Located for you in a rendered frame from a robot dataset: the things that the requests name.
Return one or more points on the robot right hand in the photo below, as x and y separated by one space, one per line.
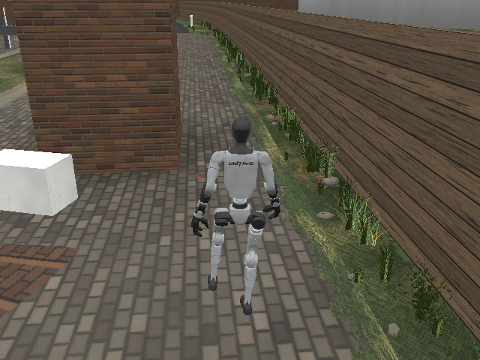
269 208

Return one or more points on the robot left thigh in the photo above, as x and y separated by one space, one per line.
221 219

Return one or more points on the right robot upper arm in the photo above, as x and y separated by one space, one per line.
267 170

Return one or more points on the left robot upper arm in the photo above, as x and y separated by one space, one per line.
213 170

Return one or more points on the left robot forearm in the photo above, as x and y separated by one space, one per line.
202 203

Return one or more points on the robot left hand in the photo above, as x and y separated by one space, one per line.
196 227

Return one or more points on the right robot forearm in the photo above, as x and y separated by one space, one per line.
273 196

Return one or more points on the humanoid robot torso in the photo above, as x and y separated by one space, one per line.
240 179

